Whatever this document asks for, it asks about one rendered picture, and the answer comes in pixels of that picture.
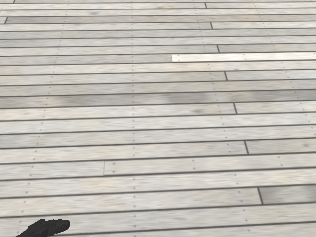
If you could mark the left robot hand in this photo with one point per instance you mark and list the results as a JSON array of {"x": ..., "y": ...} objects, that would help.
[{"x": 46, "y": 228}]

